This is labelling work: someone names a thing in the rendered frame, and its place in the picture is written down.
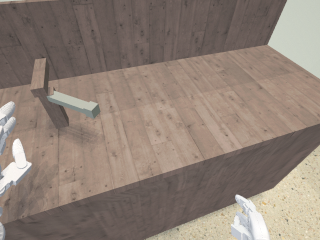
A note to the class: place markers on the robot right hand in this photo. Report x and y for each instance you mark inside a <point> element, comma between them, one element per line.
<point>253,226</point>

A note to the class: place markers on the counter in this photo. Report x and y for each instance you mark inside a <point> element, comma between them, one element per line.
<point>195,108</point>

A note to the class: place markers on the robot left hand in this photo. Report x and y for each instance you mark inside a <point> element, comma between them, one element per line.
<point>17,170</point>

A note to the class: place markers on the tap lever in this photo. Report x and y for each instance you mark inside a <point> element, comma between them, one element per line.
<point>90,109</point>

